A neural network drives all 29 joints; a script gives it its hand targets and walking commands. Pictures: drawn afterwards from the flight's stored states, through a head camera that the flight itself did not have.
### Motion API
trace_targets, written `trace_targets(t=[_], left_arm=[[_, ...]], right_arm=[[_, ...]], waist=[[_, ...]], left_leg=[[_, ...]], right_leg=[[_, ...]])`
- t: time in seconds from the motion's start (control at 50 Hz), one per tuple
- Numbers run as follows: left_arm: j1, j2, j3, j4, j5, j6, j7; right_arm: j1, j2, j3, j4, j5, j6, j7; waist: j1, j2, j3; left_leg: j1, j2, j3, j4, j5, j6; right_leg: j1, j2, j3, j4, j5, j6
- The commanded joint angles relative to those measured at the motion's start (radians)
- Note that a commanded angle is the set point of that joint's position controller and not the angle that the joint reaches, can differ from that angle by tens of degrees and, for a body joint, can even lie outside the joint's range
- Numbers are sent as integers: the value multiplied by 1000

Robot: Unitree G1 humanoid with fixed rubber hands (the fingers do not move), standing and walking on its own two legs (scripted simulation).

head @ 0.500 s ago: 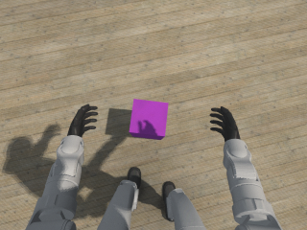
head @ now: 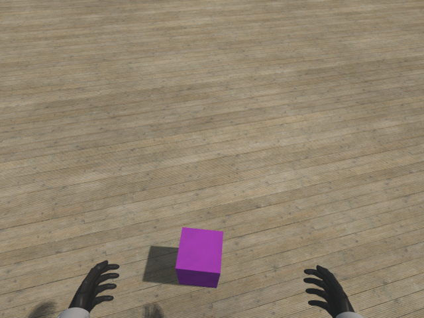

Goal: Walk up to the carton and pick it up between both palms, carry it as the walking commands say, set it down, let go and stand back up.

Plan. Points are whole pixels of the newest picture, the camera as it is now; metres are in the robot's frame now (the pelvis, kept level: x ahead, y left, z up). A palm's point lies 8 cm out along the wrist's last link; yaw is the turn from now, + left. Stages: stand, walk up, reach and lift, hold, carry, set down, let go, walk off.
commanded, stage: let go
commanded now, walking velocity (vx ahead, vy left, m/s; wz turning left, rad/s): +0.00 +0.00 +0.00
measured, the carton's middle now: (200, 259) +0.41 +0.03 -0.65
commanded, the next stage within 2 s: stand in 0.34 s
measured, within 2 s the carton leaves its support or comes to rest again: neither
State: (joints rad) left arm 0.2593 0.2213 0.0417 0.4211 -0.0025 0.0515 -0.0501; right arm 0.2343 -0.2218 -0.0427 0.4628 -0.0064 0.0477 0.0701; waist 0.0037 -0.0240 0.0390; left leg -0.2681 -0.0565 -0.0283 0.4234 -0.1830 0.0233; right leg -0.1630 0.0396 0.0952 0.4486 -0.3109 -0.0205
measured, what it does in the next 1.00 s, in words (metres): stands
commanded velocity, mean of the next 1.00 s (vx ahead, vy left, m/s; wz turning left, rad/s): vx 0.00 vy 0.00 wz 0.00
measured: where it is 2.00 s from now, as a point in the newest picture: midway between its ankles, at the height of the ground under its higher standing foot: outside the picture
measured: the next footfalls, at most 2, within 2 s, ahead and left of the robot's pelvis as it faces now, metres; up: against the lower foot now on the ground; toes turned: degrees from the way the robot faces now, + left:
none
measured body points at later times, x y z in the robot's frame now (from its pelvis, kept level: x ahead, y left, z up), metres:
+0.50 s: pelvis +0.01 +0.01 -0.01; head +0.00 +0.01 +0.44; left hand +0.15 +0.28 -0.10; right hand +0.15 -0.26 -0.10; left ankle +0.02 +0.10 -0.74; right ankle -0.05 -0.11 -0.74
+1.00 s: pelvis +0.02 +0.01 +0.00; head +0.00 +0.01 +0.45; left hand +0.12 +0.30 -0.11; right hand +0.15 -0.28 -0.11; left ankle +0.02 +0.10 -0.74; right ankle -0.05 -0.11 -0.74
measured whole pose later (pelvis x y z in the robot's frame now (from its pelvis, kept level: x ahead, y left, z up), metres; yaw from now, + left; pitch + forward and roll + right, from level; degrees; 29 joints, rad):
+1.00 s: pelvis +0.02 +0.01 +0.00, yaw +0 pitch -1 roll +0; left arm 0.25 0.34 0.03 0.83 0.03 0.00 0.02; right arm 0.16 -0.31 -0.02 0.91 -0.03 -0.01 -0.03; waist 0.01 -0.02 -0.04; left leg -0.19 -0.05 -0.03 0.47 -0.25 0.04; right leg -0.05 0.04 0.10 0.41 -0.34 -0.01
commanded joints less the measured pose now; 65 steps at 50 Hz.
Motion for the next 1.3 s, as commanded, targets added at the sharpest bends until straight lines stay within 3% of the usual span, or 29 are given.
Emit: trace_targets(t=[0.0, 0.02, 0.16, 0.24, 0.28, 0.3, 0.32, 0.34, 0.36, 0.42, 0.46, 0.48, 0.52, 0.54, 0.58, 0.62, 0.64, 0.66, 0.68, 0.74, 0.82, 0.84, 0.92, 0.94, 0.96, 1.0, 1.16, 1.24, 1.28], left_arm=[[-48, 80, 28, -123, -12, 23, -13], [-68, 74, 12, -119, -6, 45, -28], [-123, 99, 34, -190, 8, 68, -29], [-109, 98, 32, -166, 23, 76, -19], [-74, 89, 47, -142, 28, 79, -8], [-50, 110, 59, -145, 24, 94, 7], [-64, 194, 57, 14, 21, 53, 48], [-6, 203, 66, 36, 34, 41, 64], [10, 182, 56, 51, 45, 21, 67], [-21, 170, 40, 90, 52, -11, 65], [-27, 216, 51, 103, 45, -31, 66], [4, 200, 41, 127, 38, -33, 66], [-27, 222, 40, 145, 45, -41, 70], [-28, 189, 38, 165, 40, -34, 82], [-66, 230, 50, 175, 35, -39, 80], [-1, 259, 44, 211, 19, -43, 83], [27, 256, 49, 230, 22, -44, 88], [13, 257, 44, 245, 30, -46, 91], [6, 243, 41, 257, 31, -42, 92], [-17, 262, 43, 267, 38, -45, 95], [-43, 258, 24, 291, 41, -54, 89], [-26, 285, 39, 297, 39, -60, 84], [-19, 280, 27, 328, 23, -72, 78], [11, 288, 35, 372, 26, -63, 80], [-24, 298, 32, 361, 39, -58, 82], [-36, 276, 20, 359, 26, -61, 84], [-42, 289, 16, 424, 28, -61, 78], [-86, 269, 18, 421, 31, -69, 66], [-48, 302, 14, 452, 29, -62, 65]], right_arm=[[-73, -103, -11, -143, 5, 7, 11], [-40, -85, -3, -100, -3, 29, 9], [-80, -101, -42, -153, -5, 60, 15], [-96, -103, -62, -154, 2, 67, 7], [-79, -108, -49, -170, -2, 54, 2], [-83, -117, -33, -174, 16, 48, 1], [-75, -182, -48, 34, -23, 12, -52], [-74, -173, -43, 41, -44, -5, -68], [-81, -176, -43, 51, -32, -20, -69], [-102, -197, -40, 96, -40, -40, -81], [-98, -174, -31, 138, -28, -47, -87], [-123, -162, -10, 141, -18, -46, -74], [-52, -190, -31, 176, -20, -66, -83], [-104, -206, -34, 191, -23, -81, -78], [-81, -234, -35, 228, -19, -75, -84], [-102, -236, -35, 235, -28, -70, -93], [-67, -239, -41, 271, -21, -69, -98], [-72, -203, -30, 259, -17, -74, -95], [-113, -242, -32, 270, -38, -75, -98], [-91, -220, -17, 323, -22, -66, -102], [-127, -236, -13, 329, -15, -72, -109], [-139, -237, -13, 322, -16, -80, -104], [-88, -282, -21, 367, -16, -77, -105], [-156, -289, -25, 369, -30, -74, -104], [-130, -261, -21, 376, -11, -75, -103], [-110, -289, -11, 394, -18, -76, -105], [-161, -309, -12, 424, -15, -94, -97], [-144, -328, -13, 467, -19, -94, -105], [-160, -300, -3, 467, -17, -82, -98]], waist=[[-9, -51, -11], [-28, -65, 30], [-30, -13, -31], [-1, 65, -37], [-2, -36, 7], [30, 12, -73], [15, -12, -165], [52, 22, -85], [22, -50, -78], [12, 116, -18], [9, 84, -42], [48, -46, -108], [-11, -36, -76], [9, -78, -91], [-27, 34, -123], [12, 39, -192], [-16, 43, -181], [-12, -24, -163], [15, 3, -104], [-3, 83, -94], [-13, -25, -85], [2, 24, -86], [13, -18, -69], [27, 52, -53], [-15, 54, -88], [-1, -22, -50], [8, 73, -50], [-1, 15, -50], [-7, 51, -15]], left_leg=[[496, 16, 2, 27, 134, -48], [554, 0, 22, 56, 81, -53], [513, 19, 9, 24, 100, -36], [450, 33, 22, 22, 173, -35], [443, 17, 19, 34, 167, -36], [434, 25, 13, 36, 237, -23], [153, 100, -55, 30, 107, -55], [130, 97, -60, 18, 21, -36], [127, 116, -82, -24, -92, -27], [57, 104, -94, -22, -240, -17], [58, 134, -121, -40, -102, -7], [109, 124, -111, 13, 84, 13], [162, 115, -91, 55, 145, 15], [183, 118, -112, 81, 193, 29], [214, 116, -75, 84, 345, 4], [213, 116, -82, 105, 385, -1], [210, 131, -84, 92, 400, -2], [200, 137, -106, 75, 363, -7], [181, 124, -107, 76, 316, 9], [168, 124, -92, 29, 272, -9], [173, 135, -117, 16, 280, 4], [185, 131, -117, 35, 282, 6], [177, 131, -121, 20, 311, 10], [197, 133, -108, 30, 297, 16], [225, 143, -126, 11, 275, 7], [205, 144, -129, -1, 263, 16], [169, 134, -112, -43, 189, 13], [160, 154, -160, -88, 54, 2], [168, 147, -163, -103, 53, -1]], right_leg=[[-347, -79, -24, -162, 39, -44], [-416, -113, -4, -220, -61, -65], [-275, -68, -21, -135, 38, -30], [-195, -53, -36, -113, 122, -9], [-238, -57, -31, -135, 110, -19], [-165, -34, -63, -83, 200, -6], [-11, -39, -30, 1, 69, 31], [-63, -47, 6, -10, 18, 29], [-56, -29, -3, -17, -38, 33], [-121, -54, 62, -18, -33, 1], [-92, -58, 54, 11, 36, 15], [-82, -74, 35, 12, 154, 22], [-92, -92, 82, -15, 231, 7], [-105, -101, 79, -19, 283, 4], [-87, -101, 76, 2, 407, 19], [5, -89, 57, -18, 443, 29], [11, -103, 80, -4, 468, 20], [22, -89, 58, -5, 392, 19], [-17, -93, 73, -27, 358, 16], [-10, -108, 88, -62, 335, 21], [-25, -90, 62, -53, 285, 24], [-33, -96, 82, -67, 284, 18], [6, -113, 95, -86, 340, 24], [-16, -115, 86, -90, 362, 14], [-4, -118, 82, -108, 345, 16], [-33, -113, 86, -106, 276, 27], [-23, -119, 91, -128, 201, 13], [-30, -107, 79, -121, 122, 0], [-59, -90, 91, -121, 117, 6]])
